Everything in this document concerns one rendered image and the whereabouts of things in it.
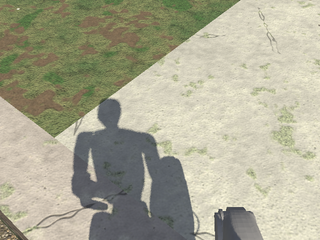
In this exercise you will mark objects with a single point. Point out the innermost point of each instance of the right robot thigh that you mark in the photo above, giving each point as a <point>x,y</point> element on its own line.
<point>236,224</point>

